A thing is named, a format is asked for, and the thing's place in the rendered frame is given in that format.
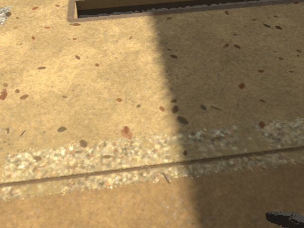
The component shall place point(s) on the robot right hand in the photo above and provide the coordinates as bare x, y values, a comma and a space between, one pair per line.
286, 219

